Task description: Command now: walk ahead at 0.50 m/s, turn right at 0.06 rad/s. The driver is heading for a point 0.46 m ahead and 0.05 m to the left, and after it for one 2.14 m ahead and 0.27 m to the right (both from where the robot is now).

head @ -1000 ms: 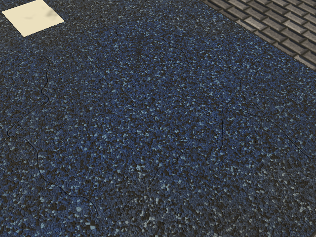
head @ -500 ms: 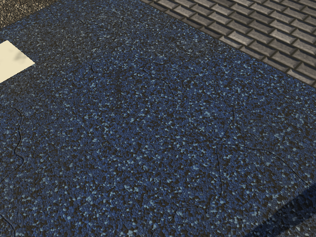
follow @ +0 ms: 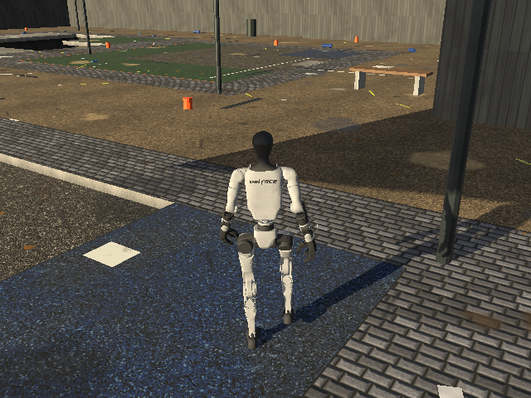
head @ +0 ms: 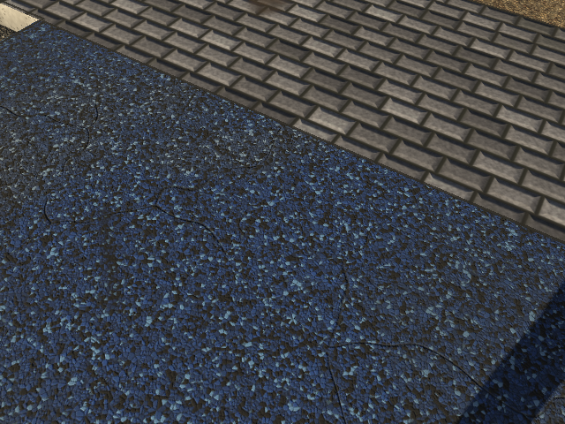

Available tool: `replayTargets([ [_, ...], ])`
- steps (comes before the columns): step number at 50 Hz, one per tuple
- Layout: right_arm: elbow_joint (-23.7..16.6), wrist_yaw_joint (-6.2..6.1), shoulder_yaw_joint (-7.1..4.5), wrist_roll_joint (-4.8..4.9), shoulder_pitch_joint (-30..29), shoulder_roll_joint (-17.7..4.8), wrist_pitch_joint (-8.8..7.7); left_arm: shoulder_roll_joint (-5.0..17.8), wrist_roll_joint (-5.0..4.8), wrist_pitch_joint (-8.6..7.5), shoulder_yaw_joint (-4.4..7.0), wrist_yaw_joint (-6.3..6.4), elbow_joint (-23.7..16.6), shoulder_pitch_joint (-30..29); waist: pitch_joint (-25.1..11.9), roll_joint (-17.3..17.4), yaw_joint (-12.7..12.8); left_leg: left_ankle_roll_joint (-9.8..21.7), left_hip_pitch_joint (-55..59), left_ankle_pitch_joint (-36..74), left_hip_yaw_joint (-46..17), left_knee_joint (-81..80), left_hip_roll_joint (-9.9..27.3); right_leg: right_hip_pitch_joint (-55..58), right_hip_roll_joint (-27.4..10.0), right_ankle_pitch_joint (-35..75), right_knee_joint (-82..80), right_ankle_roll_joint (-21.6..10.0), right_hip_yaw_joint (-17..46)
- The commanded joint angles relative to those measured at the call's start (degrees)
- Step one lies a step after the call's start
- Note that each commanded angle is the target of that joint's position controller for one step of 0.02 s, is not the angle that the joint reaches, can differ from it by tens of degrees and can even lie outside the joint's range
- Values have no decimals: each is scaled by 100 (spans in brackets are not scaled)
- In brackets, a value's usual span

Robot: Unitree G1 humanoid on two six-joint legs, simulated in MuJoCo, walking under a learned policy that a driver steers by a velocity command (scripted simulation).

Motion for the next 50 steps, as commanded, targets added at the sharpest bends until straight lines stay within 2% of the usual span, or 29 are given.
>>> replayTargets([
  [1,-189,-11,-161,6,107,-793,-80,124,-45,-90,-56,-17,-522,-699,268,780,-1,639,-144,2126,-719,-439,1364,66,69,493,-812,22,-316],
  [4,-51,-33,-170,-28,304,-860,-48,202,-72,-115,-61,15,-627,-1012,311,790,-67,602,176,2418,-738,-242,1543,297,174,425,-1300,-112,-389],
  [6,19,-62,-181,-50,291,-909,-19,273,-69,-142,-39,51,-649,-997,320,791,13,553,408,2869,-755,10,1681,536,259,115,-1544,-264,-407],
  [7,41,-77,-188,-52,233,-945,-6,319,-55,-163,-12,81,-591,-795,233,790,136,494,480,3458,-702,319,1687,887,374,-86,-1704,-353,-441],
  [8,68,-89,-194,-41,190,-979,13,384,-29,-196,33,121,-430,-321,-10,750,356,421,509,4104,-598,918,1609,1516,544,-165,-1958,-459,-506],
  [9,92,-89,-164,-5,208,-909,33,517,35,-264,108,179,-148,494,-463,538,689,315,146,4095,-435,1921,1369,2695,565,25,-2274,-610,-450],
  [10,-95,-81,-91,37,117,-717,17,915,161,-319,227,260,30,1505,-1154,70,1089,203,-946,2485,-277,3432,1102,4178,-550,-452,-2374,-896,713],
  [11,-231,-72,47,183,779,-54,31,1477,185,-272,375,276,62,1740,-1805,-1226,794,-23,-2893,-1641,134,5409,124,5539,-2214,-651,-2838,-1585,3228],
  [12,-103,-139,-152,-5,430,-827,105,1119,-67,-197,337,246,42,1533,-1424,-279,838,62,-3334,-1765,-479,5886,300,4910,-2058,-1116,-3160,-1536,3469],
  [13,-204,-102,-182,-3,23,-786,103,771,-101,-201,233,236,-9,976,-567,-106,605,96,-3406,-1249,-603,5793,549,4098,-1776,-1068,-3357,-1354,2542],
  [14,-212,-66,-149,13,-143,-627,105,490,-95,-250,166,212,-11,686,-188,-36,476,80,-3225,-890,-581,5504,740,3470,-1499,-661,-3628,-1170,1892],
  [16,-116,6,-159,-101,-72,-509,247,263,-109,-340,105,249,91,567,88,-225,226,-6,-2799,-626,-531,5189,893,2803,-1083,-118,-3921,-837,990],
  [19,-175,105,-177,-121,-271,-358,383,356,-152,-489,147,261,233,774,141,-101,119,-84,-2963,-240,-465,5148,912,2743,-1032,549,-4120,-825,392],
  [23,-440,174,-184,-122,-1054,-301,427,357,-144,-500,167,285,412,1109,329,-33,217,-183,-3712,505,-387,4681,994,3021,-959,1000,-4202,-802,-244],
  [25,-529,161,-117,-140,-1364,-141,375,232,-138,-493,103,275,581,1280,476,32,231,-232,-3408,766,-273,3770,827,2853,-768,2312,-4013,-803,-589],
  [27,-576,134,-22,-155,-1661,21,335,278,-177,-476,80,272,744,1418,454,-92,284,-227,-2849,1012,126,2869,646,2807,-629,3415,-3764,-771,-820],
  [30,-545,46,16,-163,-1819,-46,275,393,-192,-407,72,280,1007,1712,262,-218,382,-148,-2435,1037,356,2290,463,3342,-670,4264,-3283,-782,-598],
  [32,-422,-30,-18,-167,-1512,-227,207,487,-172,-356,98,313,1057,1590,120,-342,220,-21,-2070,743,214,1957,362,3600,-720,4480,-2743,-734,-351],
  [33,-260,-76,-61,-187,-1100,-351,144,508,-190,-329,110,328,1062,1485,-46,-268,24,52,-1613,921,173,1507,297,3661,-624,4337,-2250,-636,-272],
  [34,-90,-125,-116,-262,-582,-554,33,491,-261,-306,109,333,1048,1440,-340,27,-220,123,-669,2196,61,964,523,3321,-392,3620,-1454,-477,-351],
  [35,-14,-182,-245,-378,11,-1114,-35,223,-344,-325,32,355,812,1607,-1145,726,-247,409,1013,5449,-871,1689,1845,2180,-86,1149,-111,-304,-482],
  [36,-138,-181,-330,-189,-52,-1340,49,-282,-561,-216,-64,384,839,2324,-2286,1663,-61,1466,2250,7317,-2151,1924,3292,1040,790,-3166,1732,-200,-427],
  [37,-284,-176,-328,45,-187,-1186,160,269,-381,-56,122,454,952,2054,-2300,816,-159,1439,1612,6435,-1796,1664,3048,987,648,-3119,2169,-209,133],
  [39,-440,-255,-146,2,-1146,-587,247,210,-181,42,204,401,791,1431,-783,724,177,1043,54,4099,-1048,869,2502,649,300,-2387,2041,-135,80],
  [40,-457,-317,-104,-2,-1345,-437,271,170,-103,116,238,368,781,1366,-375,849,308,885,-549,3418,-741,581,2288,771,191,-2064,1849,-52,63],
  [41,-458,-363,-97,-21,-1423,-400,299,78,-44,209,246,335,810,1526,-281,960,421,835,-1032,3010,-469,423,2156,1066,208,-1861,1856,34,-47],
  [44,-483,-376,-132,-103,-1532,-486,287,-83,-76,389,265,311,737,1592,-367,869,576,949,-1514,2156,-96,270,2137,1281,253,-1666,1601,122,-183],
  [48,-495,-339,-191,-135,-1628,-626,340,-24,-56,526,246,210,377,996,-306,1161,453,848,-1641,487,115,122,2172,1358,118,-1291,465,47,-329],
  [50,-490,-307,-239,-143,-1565,-756,406,78,-70,550,259,153,212,801,-402,1113,363,831,-1541,141,114,193,2315,1511,151,-1368,112,-8,-440],
])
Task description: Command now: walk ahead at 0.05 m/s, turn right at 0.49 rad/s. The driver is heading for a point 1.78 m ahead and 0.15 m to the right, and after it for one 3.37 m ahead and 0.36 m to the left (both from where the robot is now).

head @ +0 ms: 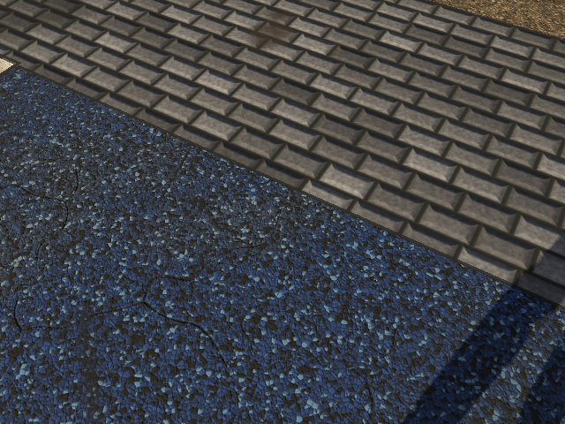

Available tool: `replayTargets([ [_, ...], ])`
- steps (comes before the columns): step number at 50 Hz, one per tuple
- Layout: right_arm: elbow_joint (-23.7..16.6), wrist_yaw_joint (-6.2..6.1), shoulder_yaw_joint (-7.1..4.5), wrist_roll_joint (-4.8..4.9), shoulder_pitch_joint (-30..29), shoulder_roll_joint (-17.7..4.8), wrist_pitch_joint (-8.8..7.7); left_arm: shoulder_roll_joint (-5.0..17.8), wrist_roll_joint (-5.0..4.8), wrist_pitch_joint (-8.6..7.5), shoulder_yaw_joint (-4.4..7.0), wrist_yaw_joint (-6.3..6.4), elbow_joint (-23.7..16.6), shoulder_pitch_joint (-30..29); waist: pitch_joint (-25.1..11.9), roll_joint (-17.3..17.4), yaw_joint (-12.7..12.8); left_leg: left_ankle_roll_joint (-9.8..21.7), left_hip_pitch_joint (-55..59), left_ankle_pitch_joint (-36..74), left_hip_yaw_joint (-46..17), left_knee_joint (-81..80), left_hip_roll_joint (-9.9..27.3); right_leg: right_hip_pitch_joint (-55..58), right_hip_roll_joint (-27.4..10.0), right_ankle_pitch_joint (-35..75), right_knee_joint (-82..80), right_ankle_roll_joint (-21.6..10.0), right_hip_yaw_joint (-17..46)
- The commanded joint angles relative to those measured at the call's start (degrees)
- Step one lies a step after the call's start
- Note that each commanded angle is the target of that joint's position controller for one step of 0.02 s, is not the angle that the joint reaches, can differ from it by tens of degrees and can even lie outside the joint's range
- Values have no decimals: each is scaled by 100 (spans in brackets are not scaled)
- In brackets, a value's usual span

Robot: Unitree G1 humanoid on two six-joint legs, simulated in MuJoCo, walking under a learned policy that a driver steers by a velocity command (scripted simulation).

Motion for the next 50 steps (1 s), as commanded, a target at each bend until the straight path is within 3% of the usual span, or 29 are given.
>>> replayTargets([
  [1,-324,25,-210,-16,-79,-865,24,299,-14,48,50,-85,-357,332,-690,861,12,846,33,-375,-1013,-1060,1655,738,8,-26,-444,-81,-152],
  [3,-328,42,-261,-4,-86,-993,87,339,-41,32,61,-113,-479,293,-680,815,0,701,69,-646,-996,-886,1765,959,44,-106,-902,-179,-220],
  [5,-318,60,-303,19,-82,-1033,164,376,-36,-37,83,-110,-448,593,-636,464,157,248,-274,-948,-693,-283,1616,1673,187,339,-1978,-363,-185],
  [6,-245,100,-305,1,152,-868,243,587,-1,-113,133,-82,-437,711,-421,-353,184,-153,-585,-1430,-313,675,1221,1771,-180,434,-3077,-507,642],
  [7,-547,126,-189,61,278,-383,301,1426,-6,-151,298,-7,-675,540,-151,-2053,5,-687,-1848,-2851,80,2094,95,1767,-1804,1200,-3903,-1077,3133],
  [8,-702,54,-203,-4,-441,-588,372,1560,32,-148,381,80,-590,814,84,-1276,370,-660,-1845,-2731,-917,3039,-106,1112,-1933,1685,-4047,-1542,3150],
  [10,-623,82,-215,119,-252,-585,355,1138,-26,-146,266,149,-643,196,74,-709,-97,-554,-1656,-1644,-1344,3315,-26,985,-1154,1325,-3844,-1263,2145],
  [12,-448,116,-277,-18,52,-737,279,914,-89,-166,204,117,-856,-256,-304,-702,-216,-477,-1600,-1174,-1318,3590,-152,1429,-755,2106,-3621,-1160,1746],
  [13,-440,136,-294,-32,97,-742,274,836,-121,-190,180,89,-876,-173,-520,-537,-192,-488,-1556,-1175,-1345,3717,-194,1639,-748,2538,-3520,-1196,1743],
  [15,-477,139,-273,22,90,-636,292,860,-143,-241,190,72,-841,48,-662,-352,-129,-549,-1645,-1191,-1401,3636,-190,2039,-798,2919,-3431,-1259,1799],
  [19,-533,84,-223,65,-19,-580,356,815,-85,-273,152,126,-763,337,-629,-560,73,-594,-1482,-1386,-1418,2863,-164,2358,-885,2856,-3455,-1340,1963],
  [23,-566,63,-174,106,-41,-550,354,878,-29,-252,121,120,-712,272,-572,-578,148,-478,-785,-1663,-1368,2063,-246,2087,-881,2713,-3411,-1367,2048],
  [26,-394,53,-107,158,254,-434,331,633,16,-272,-28,140,-640,-14,-646,-536,46,-351,200,-1565,-1285,1066,-289,1726,-830,2632,-3399,-1211,1869],
  [28,-236,60,-49,142,534,-324,270,652,-48,-271,-77,189,-523,-154,-561,-325,-205,-255,1098,-422,-1240,-425,-347,1369,-674,2217,-3232,-892,1672],
  [29,-283,54,-74,74,422,-552,200,683,-53,-285,-71,207,-504,-77,-488,-92,-119,-179,1319,-54,-1724,-766,-67,1161,-521,1890,-3089,-622,1614],
  [30,-389,55,-122,-15,394,-968,121,624,-58,-290,-75,210,-566,41,-604,607,43,9,1356,436,-2832,-1043,814,1042,-96,1343,-2445,-398,1205],
  [31,-412,129,-166,102,-26,-1210,107,545,-109,-254,-80,211,-535,33,-215,1048,279,457,491,1066,-3260,-974,1197,1194,462,634,-2716,-243,725],
  [32,-437,199,-164,117,-142,-1065,94,628,-45,-238,-83,236,-455,-36,-115,1113,194,542,202,923,-3348,-992,1146,1497,418,591,-2596,-187,625],
  [35,-445,196,-220,136,-69,-1090,112,687,-77,-278,-18,230,-417,-122,-180,1175,75,414,416,994,-3199,-769,729,1408,512,757,-2341,-145,469],
  [40,-551,206,-336,135,3,-1102,211,558,-93,-377,-25,327,-448,134,-526,831,42,523,547,1715,-3477,-146,571,1456,396,577,-2375,-148,478],
  [41,-600,214,-338,135,16,-1039,226,658,-76,-392,0,348,-465,215,-592,644,15,409,268,1501,-3413,47,391,1753,179,768,-2530,-193,659],
  [42,-701,229,-314,193,-44,-904,246,921,-86,-368,77,353,-495,128,-558,16,-54,185,-204,899,-2991,356,-28,1907,-145,964,-2789,-363,1050],
  [43,-772,228,-304,211,-215,-864,268,1110,-57,-337,144,338,-496,258,-487,-516,80,-58,-750,-100,-2397,1035,-551,2167,-707,1504,-3255,-696,1635],
  [44,-813,221,-295,130,-129,-784,293,1267,-3,-320,173,320,-503,284,-505,-1212,85,-174,-1104,-1734,-1676,2012,-928,2280,-1644,2548,-3568,-1241,2297],
  [45,-774,223,-345,46,-112,-914,331,1089,6,-326,113,311,-606,212,-480,-953,87,-205,-1238,-2689,-1494,3251,-720,2119,-2115,3514,-3596,-1688,2399],
  [46,-720,253,-373,49,-56,-937,369,928,-6,-324,54,310,-670,78,-444,-372,-55,-224,-1103,-2565,-1600,3735,-536,1891,-1992,3666,-3556,-1716,2023],
  [47,-697,301,-358,72,16,-853,411,872,14,-316,29,316,-716,-178,-336,-238,-211,-247,-993,-2270,-1617,3691,-401,1745,-1672,3415,-3497,-1486,1525],
  [48,-734,362,-330,82,-12,-795,445,900,40,-319,24,313,-743,-318,-265,-427,-244,-280,-971,-2035,-1536,3412,-356,1770,-1399,3226,-3464,-1249,1151],
  [50,-786,474,-284,111,-101,-757,478,1012,50,-310,48,287,-751,-287,-296,-789,-93,-399,-794,-1874,-1290,2800,-393,1963,-1110,3159,-3318,-1062,697],
])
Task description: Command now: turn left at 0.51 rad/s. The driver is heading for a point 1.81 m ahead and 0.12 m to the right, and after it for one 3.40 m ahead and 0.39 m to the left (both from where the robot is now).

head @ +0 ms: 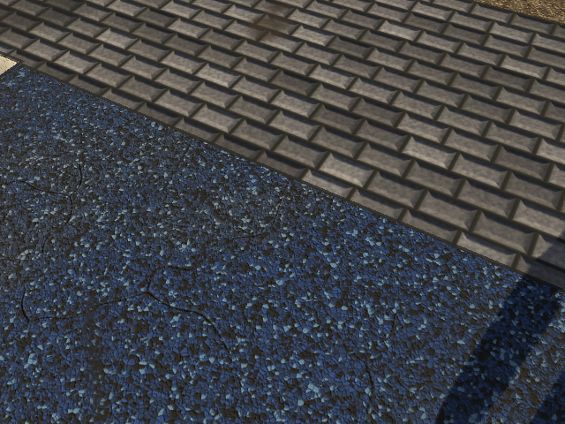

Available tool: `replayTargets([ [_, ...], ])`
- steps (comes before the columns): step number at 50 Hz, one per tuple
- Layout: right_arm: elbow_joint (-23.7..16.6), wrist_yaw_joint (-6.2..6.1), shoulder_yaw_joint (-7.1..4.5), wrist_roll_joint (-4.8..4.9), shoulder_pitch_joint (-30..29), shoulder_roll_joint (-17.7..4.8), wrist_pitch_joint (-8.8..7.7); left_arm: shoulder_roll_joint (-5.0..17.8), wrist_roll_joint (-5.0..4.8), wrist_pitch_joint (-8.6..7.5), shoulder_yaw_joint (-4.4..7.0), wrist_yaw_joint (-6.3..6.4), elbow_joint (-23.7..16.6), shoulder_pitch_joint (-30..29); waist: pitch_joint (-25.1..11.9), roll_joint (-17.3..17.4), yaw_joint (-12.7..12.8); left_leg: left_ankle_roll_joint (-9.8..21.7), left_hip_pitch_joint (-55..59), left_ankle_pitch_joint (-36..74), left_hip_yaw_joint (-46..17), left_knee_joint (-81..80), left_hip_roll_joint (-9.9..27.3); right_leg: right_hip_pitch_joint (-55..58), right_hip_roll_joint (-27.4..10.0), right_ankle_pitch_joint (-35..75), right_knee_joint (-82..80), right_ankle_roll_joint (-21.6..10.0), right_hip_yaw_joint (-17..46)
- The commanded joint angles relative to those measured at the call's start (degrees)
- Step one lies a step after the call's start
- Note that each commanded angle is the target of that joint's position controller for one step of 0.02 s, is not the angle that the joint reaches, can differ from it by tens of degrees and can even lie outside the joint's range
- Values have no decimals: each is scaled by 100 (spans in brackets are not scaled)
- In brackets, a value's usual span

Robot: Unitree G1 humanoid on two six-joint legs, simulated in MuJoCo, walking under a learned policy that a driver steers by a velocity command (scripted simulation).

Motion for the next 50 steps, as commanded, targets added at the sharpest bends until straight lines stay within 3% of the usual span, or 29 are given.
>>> replayTargets([
  [1,-402,144,-16,36,-20,-299,19,822,13,-61,157,-32,-409,-261,-369,-1060,0,-103,62,48,149,-505,204,459,-1335,2415,-566,-911,731],
  [3,-537,154,11,76,-152,-309,20,999,-6,-48,215,-105,-328,-60,-493,-1149,146,-53,449,0,275,-1172,157,568,-1460,2593,-388,-906,705],
  [5,-523,102,23,64,11,-299,-6,1088,-47,-18,242,-169,-265,-27,-567,-1124,79,44,880,318,458,-1996,17,543,-1469,2648,-73,-837,661],
  [6,-455,56,37,24,210,-260,-51,1078,-98,-1,236,-188,-250,-105,-568,-999,-89,113,1344,1039,525,-2853,-52,307,-1359,2381,224,-653,501],
  [7,-434,-10,23,-54,285,-411,-126,979,-95,-2,215,-206,-189,60,-585,-586,-135,167,1907,1749,76,-3636,133,-149,-1194,1726,659,-325,306],
  [8,-504,-71,-45,-126,412,-929,-227,527,-25,20,102,-246,-325,269,-747,891,-26,412,2638,2711,-1798,-4081,1655,-1184,-644,-486,1919,98,-166],
  [9,-478,-72,-119,-46,542,-1319,-263,350,-80,127,23,-153,-510,-113,-665,1342,-244,1360,1940,4224,-2522,-3848,2560,-1480,-31,-2116,2416,209,122],
  [10,-395,-76,-60,-14,592,-1003,-284,592,-109,203,66,-117,-464,-253,-545,736,-283,1587,1730,4029,-2283,-3863,2374,-1362,-190,-2024,2847,224,510],
  [11,-405,-96,63,-8,227,-651,-291,573,-166,222,80,-151,-366,-257,-254,543,-93,1433,1541,3603,-1807,-3926,1993,-1350,-225,-1634,2921,213,608],
  [12,-457,-134,170,-47,-188,-364,-278,532,-185,199,69,-190,-203,-88,-181,501,97,1138,1482,3260,-1363,-4016,1638,-1207,-274,-1259,2654,212,645],
  [14,-378,-232,287,-47,-242,-144,-334,489,-88,189,58,-252,83,227,-363,653,134,929,1686,3862,-807,-3960,1336,-815,-175,-866,2366,256,588],
  [15,-296,-252,313,-55,-150,-141,-358,430,-97,188,38,-277,172,293,-433,562,114,894,1765,3963,-634,-3910,1318,-649,-102,-840,2173,279,614],
  [19,-116,-316,186,-26,56,-578,-318,498,-142,196,53,-283,141,3,-298,586,-100,1041,1948,3523,-624,-3725,1542,-776,34,-970,1873,269,538],
  [25,-56,-325,72,-58,60,-612,-238,390,-155,182,57,-303,38,-63,-278,503,-144,1315,1937,3461,-719,-3540,1904,-923,-14,-1352,1895,148,301],
  [28,-60,-318,26,-63,-70,-662,-223,327,-183,151,55,-335,3,72,-433,528,-45,1210,1887,3747,-539,-3246,1936,-563,42,-1181,1363,21,142],
  [30,-57,-308,-16,-34,-208,-733,-187,302,-170,86,48,-349,27,314,-477,400,189,818,1500,3236,-187,-2763,1758,111,111,-134,131,-133,140],
  [31,-62,-285,-15,-39,-113,-639,-177,615,-86,26,117,-324,-7,344,-410,-263,190,411,986,2338,184,-1962,1390,447,-277,298,-748,-311,1051],
  [32,-361,-264,82,-44,-142,-234,-159,1468,-69,-31,315,-299,-130,354,-330,-1676,16,-98,-422,-117,826,-717,287,888,-1860,2333,-992,-929,3275],
  [33,-426,-361,97,-61,-559,-301,-99,1499,-73,-28,362,-302,-11,721,-282,-1345,368,-89,-628,-1029,133,213,59,593,-2157,3079,-958,-1601,3461],
  [34,-348,-357,83,-14,-399,-369,-68,1241,-117,-14,321,-278,-37,562,-206,-785,159,-88,-649,-643,-126,656,229,533,-1839,2839,-884,-1632,2945],
  [35,-251,-325,62,25,-291,-422,-84,1012,-160,14,269,-250,-120,151,-83,-556,-12,-87,-667,-135,-202,679,321,453,-1429,2386,-888,-1402,2510],
  [36,-220,-301,31,-3,-234,-513,-114,880,-175,43,230,-227,-216,-143,-71,-598,-114,-103,-734,179,-204,597,355,550,-1135,2212,-879,-1178,2292],
  [38,-149,-227,16,-99,-73,-551,-123,796,-199,47,212,-220,-275,-139,-373,-663,-78,-219,-676,471,-135,734,301,830,-905,2724,-767,-1135,2093],
  [42,-231,-221,48,-37,-126,-454,-98,930,-184,28,266,-231,-211,189,-446,-606,54,-361,-850,525,-143,302,319,1138,-893,2655,-701,-1169,2223],
  [50,-238,-265,101,12,-116,-413,-113,915,-51,38,180,-201,-182,101,-419,-781,167,-211,20,352,-77,-869,283,611,-935,2387,-642,-1177,2421],
])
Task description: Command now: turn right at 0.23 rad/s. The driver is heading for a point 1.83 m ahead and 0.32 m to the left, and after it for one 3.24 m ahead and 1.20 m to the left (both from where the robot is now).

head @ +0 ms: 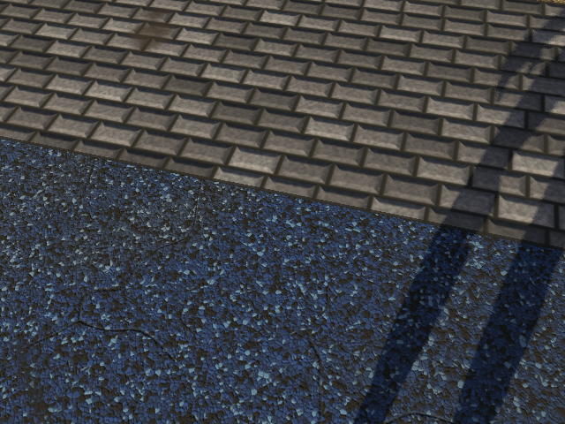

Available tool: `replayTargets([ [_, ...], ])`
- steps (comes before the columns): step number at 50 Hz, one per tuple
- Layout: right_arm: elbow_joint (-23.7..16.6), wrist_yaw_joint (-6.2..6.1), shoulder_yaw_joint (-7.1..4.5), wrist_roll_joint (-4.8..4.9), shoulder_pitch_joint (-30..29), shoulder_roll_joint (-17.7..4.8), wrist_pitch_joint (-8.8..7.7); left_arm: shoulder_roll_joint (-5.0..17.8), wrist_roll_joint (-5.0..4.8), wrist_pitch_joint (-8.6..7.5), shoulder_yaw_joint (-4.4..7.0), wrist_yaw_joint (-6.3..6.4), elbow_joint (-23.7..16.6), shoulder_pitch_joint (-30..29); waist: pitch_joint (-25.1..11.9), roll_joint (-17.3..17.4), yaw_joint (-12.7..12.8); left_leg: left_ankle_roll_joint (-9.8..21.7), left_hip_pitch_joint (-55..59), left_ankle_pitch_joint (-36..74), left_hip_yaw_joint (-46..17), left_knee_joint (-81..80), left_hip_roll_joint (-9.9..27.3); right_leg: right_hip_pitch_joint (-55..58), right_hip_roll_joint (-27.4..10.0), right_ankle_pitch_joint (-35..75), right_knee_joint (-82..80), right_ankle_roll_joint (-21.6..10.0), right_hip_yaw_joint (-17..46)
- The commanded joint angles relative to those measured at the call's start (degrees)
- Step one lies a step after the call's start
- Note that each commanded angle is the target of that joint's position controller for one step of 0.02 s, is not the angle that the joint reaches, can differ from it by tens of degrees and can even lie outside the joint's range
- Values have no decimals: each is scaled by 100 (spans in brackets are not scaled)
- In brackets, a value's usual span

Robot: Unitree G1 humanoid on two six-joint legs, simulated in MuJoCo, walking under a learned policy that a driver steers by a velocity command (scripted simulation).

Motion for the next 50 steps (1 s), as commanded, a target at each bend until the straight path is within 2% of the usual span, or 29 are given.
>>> replayTargets([
  [1,-372,-28,-56,30,-142,-410,-95,885,43,-31,170,21,-170,172,-505,-816,158,103,99,-75,67,-431,-60,404,-1599,2134,-326,-866,1272],
  [3,-243,-36,-4,54,80,-305,-109,670,60,-48,54,43,-139,-58,-593,-788,53,188,772,16,113,-1132,-44,169,-1569,2151,-286,-735,1136],
  [5,-27,-46,86,29,417,-66,-161,516,-5,-55,-68,92,-27,-234,-584,-616,-213,274,1819,1140,191,-2754,-56,-195,-1411,1679,-161,-407,932],
  [6,-36,-73,90,-31,316,-209,-232,469,22,-85,-101,103,30,-84,-547,-339,-125,322,2234,1694,-335,-3232,218,-461,-1265,1176,-89,-125,850],
  [7,-120,-91,35,-113,314,-686,-318,462,49,-100,-89,108,20,164,-628,443,65,495,2383,2411,-1528,-3416,1181,-636,-830,284,512,76,423],
  [8,-120,-17,-6,-4,31,-1007,-320,529,-30,-34,-56,139,108,266,-458,775,235,1111,1501,2980,-1911,-3249,1587,-315,-368,-729,269,194,-36],
  [10,-117,109,5,30,-100,-800,-332,676,8,-13,-21,194,197,3,-239,872,113,1111,1183,2493,-1946,-3230,1232,-43,-359,-562,332,249,-235],
  [12,-109,97,-40,32,7,-872,-305,675,-34,-40,14,172,198,-84,-321,985,45,1043,1364,2589,-1932,-3115,1001,-215,-274,-533,582,318,-393],
  [16,4,72,-166,27,405,-948,-254,503,-76,-72,13,196,100,-227,-570,794,-174,1440,1948,3286,-2415,-2945,1174,-1014,-146,-1670,1560,415,-486],
  [18,86,57,-255,14,536,-970,-188,465,-36,-122,-16,155,-32,-317,-718,623,-189,1553,1943,1353,-2592,-3190,1058,-1159,-241,-1873,1790,399,-408],
  [20,0,102,-322,-19,236,-956,-98,453,-28,-199,-42,92,-115,-284,-521,685,-66,1487,1311,-565,-2640,-3467,797,-806,-245,-1801,1359,345,-458],
  [22,-231,165,-363,8,-460,-894,-27,370,-57,-254,-55,112,89,524,-383,604,495,1116,30,-1058,-2261,-3291,291,722,-139,-1004,-127,184,-693],
  [23,-380,156,-346,9,-675,-712,-51,666,-26,-274,27,189,244,1058,-273,125,732,715,-991,-1347,-1825,-2671,-153,1713,-471,-1087,-836,64,-341],
  [24,-534,165,-206,86,-521,-160,-131,1289,32,-295,156,263,220,1288,-536,-1401,690,455,-1786,-1422,-762,-789,-807,2202,-2127,-2857,-1613,-232,1662],
  [25,-594,139,-203,-45,-672,-366,-208,1620,174,-323,244,245,119,797,17,-1176,487,416,-2195,-607,-583,30,-692,1282,-2881,-3280,-1942,-628,2775],
  [26,-514,187,-257,-93,-586,-632,-259,1216,166,-371,154,238,37,451,241,-507,175,469,-1975,-30,-816,451,-303,904,-2711,-3099,-1854,-664,2392],
  [27,-368,272,-279,-90,-271,-651,-291,944,85,-427,83,218,-31,167,259,-495,-57,417,-1867,321,-707,659,-215,875,-2392,-2662,-1818,-531,1835],
  [29,-220,397,-263,-162,-53,-583,-309,811,33,-549,36,193,-42,247,178,-710,-36,302,-1920,692,-416,1201,-129,1073,-1979,-1538,-1780,-411,857],
  [31,-309,464,-195,-169,-282,-415,-333,687,49,-647,11,107,165,781,185,-638,155,289,-2105,924,-396,1288,-99,1248,-1867,-670,-1682,-420,432],
  [35,-501,501,-101,-179,-838,-293,-371,613,57,-701,-14,-10,499,1420,321,-710,382,263,-2341,1111,-289,600,-182,1559,-1872,786,-1538,-487,-35],
  [40,-852,544,108,-186,-1701,-41,-445,620,27,-697,-60,-24,832,1743,379,-891,500,452,-1380,1151,756,-972,-98,1348,-1907,2357,-1383,-516,-530],
  [42,-794,482,109,-160,-1419,-88,-470,704,10,-679,-52,-11,961,1736,242,-1009,263,720,-565,971,935,-1367,-266,1328,-1978,3846,-952,-464,-687],
  [44,-359,340,-6,-140,-45,-303,-557,784,-53,-652,-53,-8,1033,1627,-524,-865,-443,989,1225,1172,919,-1914,-576,1113,-1871,5411,585,-313,-789],
  [45,-38,243,-111,-203,965,-566,-628,742,-109,-661,-77,-18,971,1496,-1070,-756,-881,1130,2760,1363,491,-2094,-185,206,-1680,4475,1750,-198,-879],
  [46,87,136,-263,-341,1829,-1181,-661,147,-184,-680,-231,-79,654,1572,-1974,326,-1003,1494,4488,208,-1702,-2374,1715,-1459,-1126,1082,3752,-11,-1075],
  [47,114,146,-300,-189,1821,-1325,-615,246,-189,-649,-144,-34,732,1858,-2447,723,-812,1865,4362,225,-3776,-3223,2621,-2181,-384,-1684,5111,-1,-569],
  [48,84,153,-251,-52,1207,-1041,-599,585,-103,-603,-14,-13,663,1418,-1447,200,-585,1724,3450,106,-2870,-3313,2315,-2463,-772,-1219,5299,-68,-227],
  [49,11,172,-130,-43,660,-591,-646,403,-103,-623,-41,-55,627,1217,-704,172,-368,1585,2562,340,-2048,-3577,2035,-2424,-996,-796,5017,-99,-323],
  [50,14,190,-49,-56,407,-268,-716,207,-102,-590,-55,-70,707,1233,-309,138,-182,1335,1972,747,-1399,-3813,1718,-2207,-1149,-568,4680,-93,-380],
])
Keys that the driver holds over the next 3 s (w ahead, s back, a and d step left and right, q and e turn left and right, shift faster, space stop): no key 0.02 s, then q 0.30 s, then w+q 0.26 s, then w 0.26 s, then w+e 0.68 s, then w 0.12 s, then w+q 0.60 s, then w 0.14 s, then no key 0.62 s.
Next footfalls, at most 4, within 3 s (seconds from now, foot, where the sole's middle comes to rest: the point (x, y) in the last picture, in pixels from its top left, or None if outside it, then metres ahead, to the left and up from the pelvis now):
0.14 left None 0.05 0.13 -0.78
0.46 right None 0.03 -0.08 -0.78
0.90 left None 0.26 0.21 -0.78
1.44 right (261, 371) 0.58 0.12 -0.78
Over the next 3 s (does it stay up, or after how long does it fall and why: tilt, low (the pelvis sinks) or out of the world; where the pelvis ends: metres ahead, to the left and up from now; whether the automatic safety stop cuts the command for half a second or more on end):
stays up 1.12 0.24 0.00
